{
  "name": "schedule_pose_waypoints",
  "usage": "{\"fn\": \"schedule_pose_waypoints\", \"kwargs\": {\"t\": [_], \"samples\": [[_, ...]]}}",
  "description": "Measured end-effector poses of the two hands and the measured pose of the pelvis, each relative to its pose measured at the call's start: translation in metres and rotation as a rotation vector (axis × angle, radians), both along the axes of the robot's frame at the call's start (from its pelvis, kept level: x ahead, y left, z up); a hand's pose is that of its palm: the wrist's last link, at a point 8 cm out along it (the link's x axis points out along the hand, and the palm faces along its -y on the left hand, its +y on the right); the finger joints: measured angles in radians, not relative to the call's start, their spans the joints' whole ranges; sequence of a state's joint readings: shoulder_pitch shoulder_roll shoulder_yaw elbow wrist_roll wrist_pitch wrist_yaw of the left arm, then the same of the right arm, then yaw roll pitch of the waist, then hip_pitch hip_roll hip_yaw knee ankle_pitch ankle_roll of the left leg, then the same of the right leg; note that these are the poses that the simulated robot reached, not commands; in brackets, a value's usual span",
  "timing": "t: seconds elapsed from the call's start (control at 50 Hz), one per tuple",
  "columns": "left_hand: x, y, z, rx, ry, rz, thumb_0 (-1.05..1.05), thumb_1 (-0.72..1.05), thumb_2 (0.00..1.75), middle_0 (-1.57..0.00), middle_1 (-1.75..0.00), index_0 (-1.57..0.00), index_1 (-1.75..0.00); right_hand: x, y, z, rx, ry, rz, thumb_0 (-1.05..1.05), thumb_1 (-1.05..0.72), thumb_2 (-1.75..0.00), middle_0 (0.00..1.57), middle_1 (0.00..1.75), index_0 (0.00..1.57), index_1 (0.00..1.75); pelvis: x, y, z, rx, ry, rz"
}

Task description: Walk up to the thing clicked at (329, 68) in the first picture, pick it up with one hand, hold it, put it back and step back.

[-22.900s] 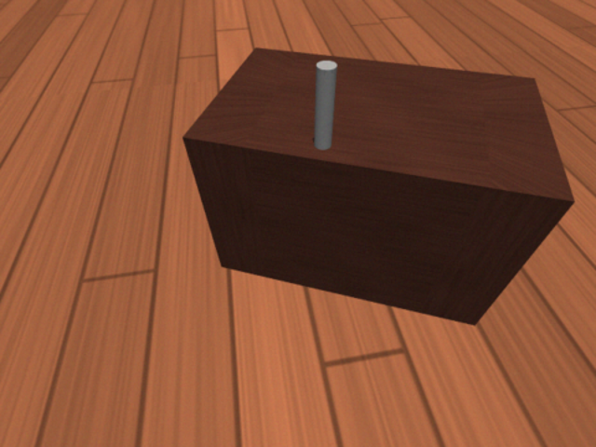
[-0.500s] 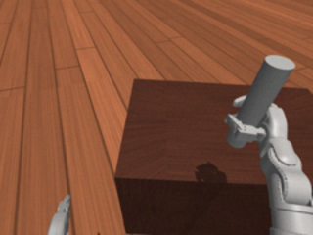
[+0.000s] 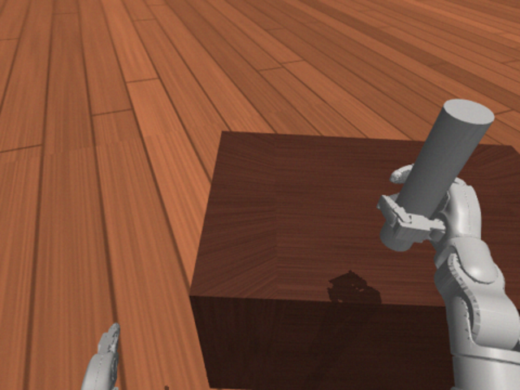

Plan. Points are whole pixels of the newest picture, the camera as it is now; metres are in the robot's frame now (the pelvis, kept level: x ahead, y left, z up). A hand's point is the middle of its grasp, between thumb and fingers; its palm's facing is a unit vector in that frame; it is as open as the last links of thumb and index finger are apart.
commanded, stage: hold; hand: right
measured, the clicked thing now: (424, 187) +0.32 -0.18 +0.21
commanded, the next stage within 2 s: crouch in 0.66 s
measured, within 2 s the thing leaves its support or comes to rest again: neither
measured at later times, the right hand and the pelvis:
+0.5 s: hand (401, 205) +0.32 -0.16 +0.18, palm faces +0.14 +0.99 +0.00, open 6.4 cm; pelvis +0.00 +0.00 +0.00, yaw +0 degrees
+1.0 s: hand (398, 210) +0.33 -0.17 +0.16, palm faces +0.15 +0.99 +0.01, open 6.4 cm; pelvis +0.00 +0.00 +0.00, yaw +0 degrees
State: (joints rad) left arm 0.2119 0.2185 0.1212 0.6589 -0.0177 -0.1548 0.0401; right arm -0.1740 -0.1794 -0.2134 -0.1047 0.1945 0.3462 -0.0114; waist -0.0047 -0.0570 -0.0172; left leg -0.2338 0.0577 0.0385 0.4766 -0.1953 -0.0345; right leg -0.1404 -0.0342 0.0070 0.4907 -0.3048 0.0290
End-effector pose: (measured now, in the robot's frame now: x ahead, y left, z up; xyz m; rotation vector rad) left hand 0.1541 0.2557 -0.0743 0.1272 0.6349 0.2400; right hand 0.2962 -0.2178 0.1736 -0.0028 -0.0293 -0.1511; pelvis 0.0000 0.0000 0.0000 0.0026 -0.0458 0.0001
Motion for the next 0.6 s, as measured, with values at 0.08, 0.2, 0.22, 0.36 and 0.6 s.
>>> {"fn": "schedule_pose_waypoints", "kwargs": {"t": [0.08,0.2,0.22,0.36,0.6], "samples": [[-0.0015,-0.0003,-0.0006,0.000,0.004,0.000,-0.01,-0.55,0.06,-0.06,-0.05,-0.05,-0.06,-0.0014,0.0010,0.0014,0.004,-0.007,0.004,-0.01,-0.01,-1.15,0.94,1.10,0.94,1.12,-0.0010,-0.0001,0.0000,0.000,-0.004,-0.001],[-0.0042,-0.0005,-0.0030,-0.005,0.013,-0.002,-0.01,-0.55,0.06,-0.06,-0.05,-0.05,-0.06,-0.0011,0.0028,0.0009,0.000,0.003,0.011,-0.01,-0.01,-1.15,0.94,1.10,0.94,1.12,-0.0029,0.0002,0.0001,-0.001,-0.003,-0.001],[-0.0045,-0.0002,-0.0031,-0.005,0.013,-0.002,-0.01,-0.55,0.06,-0.06,-0.05,-0.05,-0.06,-0.0008,0.0029,0.0008,0.001,0.005,0.011,-0.01,-0.01,-1.15,0.94,1.10,0.94,1.12,-0.0031,0.0003,0.0002,-0.001,-0.003,-0.001],[-0.0050,0.0021,-0.0030,0.001,0.014,0.000,-0.01,-0.55,0.06,-0.05,-0.05,-0.05,-0.06,0.0000,0.0033,0.0013,0.003,0.000,0.006,-0.01,-0.01,-1.15,0.95,1.10,0.94,1.12,-0.0035,0.0011,0.0003,-0.001,-0.002,-0.001],[-0.0023,0.0043,-0.0014,0.002,0.006,0.001,-0.01,-0.55,0.06,-0.05,-0.05,-0.05,-0.06,0.0003,0.0064,0.0039,0.001,-0.003,0.008,-0.01,-0.01,-1.15,0.95,1.10,0.94,1.12,-0.0022,0.0026,0.0004,-0.001,-0.005,-0.001]]}}
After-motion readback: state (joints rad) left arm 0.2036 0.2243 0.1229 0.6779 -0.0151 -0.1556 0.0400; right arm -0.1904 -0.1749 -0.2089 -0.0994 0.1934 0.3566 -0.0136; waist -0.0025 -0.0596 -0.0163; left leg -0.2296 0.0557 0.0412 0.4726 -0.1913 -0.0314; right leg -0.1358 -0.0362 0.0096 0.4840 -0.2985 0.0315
